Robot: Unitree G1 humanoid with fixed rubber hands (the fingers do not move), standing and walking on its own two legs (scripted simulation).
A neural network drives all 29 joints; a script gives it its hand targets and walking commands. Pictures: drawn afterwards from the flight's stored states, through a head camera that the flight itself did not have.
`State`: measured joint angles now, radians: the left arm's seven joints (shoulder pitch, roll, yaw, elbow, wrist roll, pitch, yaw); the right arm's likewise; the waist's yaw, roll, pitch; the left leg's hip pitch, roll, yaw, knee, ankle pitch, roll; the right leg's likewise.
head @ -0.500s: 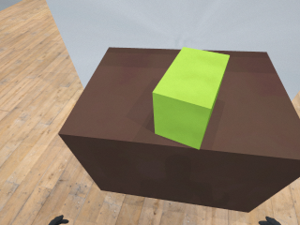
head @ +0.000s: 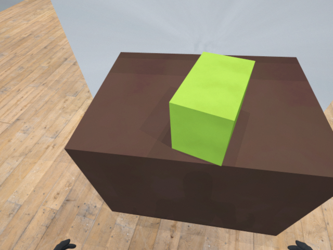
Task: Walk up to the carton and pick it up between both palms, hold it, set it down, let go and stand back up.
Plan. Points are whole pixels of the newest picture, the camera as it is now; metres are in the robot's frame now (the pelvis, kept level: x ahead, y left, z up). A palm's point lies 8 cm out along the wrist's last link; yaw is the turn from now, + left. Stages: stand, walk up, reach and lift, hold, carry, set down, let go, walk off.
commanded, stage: walk up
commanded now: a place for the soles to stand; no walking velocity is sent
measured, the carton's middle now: (211, 106) +0.55 -0.10 +0.01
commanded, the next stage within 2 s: none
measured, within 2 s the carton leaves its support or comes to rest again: neither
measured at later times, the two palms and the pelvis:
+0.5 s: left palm out of the picture +0.10 +0.30 -0.07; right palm out of the picture +0.11 -0.30 -0.09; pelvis +0.00 +0.00 +0.00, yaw +0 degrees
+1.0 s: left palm out of the picture +0.09 +0.30 -0.07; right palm out of the picture +0.11 -0.30 -0.09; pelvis +0.00 +0.00 +0.00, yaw +0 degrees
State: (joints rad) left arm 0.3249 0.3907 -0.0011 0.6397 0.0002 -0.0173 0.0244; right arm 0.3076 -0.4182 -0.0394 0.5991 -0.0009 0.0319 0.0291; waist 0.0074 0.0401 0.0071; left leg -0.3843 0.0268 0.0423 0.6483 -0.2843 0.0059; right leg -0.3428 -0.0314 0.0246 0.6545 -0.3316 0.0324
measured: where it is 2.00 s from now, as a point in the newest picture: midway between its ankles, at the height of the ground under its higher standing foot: outside the picture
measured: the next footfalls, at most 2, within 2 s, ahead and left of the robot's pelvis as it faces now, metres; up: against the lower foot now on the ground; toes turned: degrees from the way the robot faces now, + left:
none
